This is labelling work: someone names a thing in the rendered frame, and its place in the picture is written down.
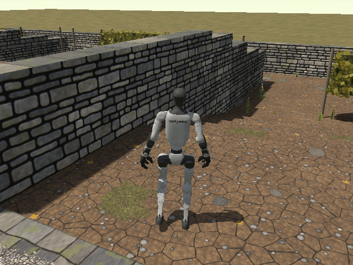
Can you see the left robot foot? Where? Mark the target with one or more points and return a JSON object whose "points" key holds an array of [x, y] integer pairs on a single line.
{"points": [[159, 219]]}

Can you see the robot left upper arm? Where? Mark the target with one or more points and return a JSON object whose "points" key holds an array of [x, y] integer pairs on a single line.
{"points": [[157, 125]]}

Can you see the humanoid robot head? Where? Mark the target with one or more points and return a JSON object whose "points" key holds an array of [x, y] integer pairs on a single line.
{"points": [[179, 96]]}

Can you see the left robot forearm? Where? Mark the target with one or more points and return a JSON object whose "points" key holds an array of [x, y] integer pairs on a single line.
{"points": [[148, 146]]}

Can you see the right robot forearm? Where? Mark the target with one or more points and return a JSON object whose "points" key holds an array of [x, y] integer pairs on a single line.
{"points": [[204, 149]]}

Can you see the right robot hand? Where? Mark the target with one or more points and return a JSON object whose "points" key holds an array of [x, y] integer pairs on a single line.
{"points": [[207, 159]]}

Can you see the left robot hand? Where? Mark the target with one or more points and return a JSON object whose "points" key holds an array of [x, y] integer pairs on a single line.
{"points": [[143, 161]]}

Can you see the robot right upper arm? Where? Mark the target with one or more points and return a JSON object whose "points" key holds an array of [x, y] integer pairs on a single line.
{"points": [[198, 127]]}

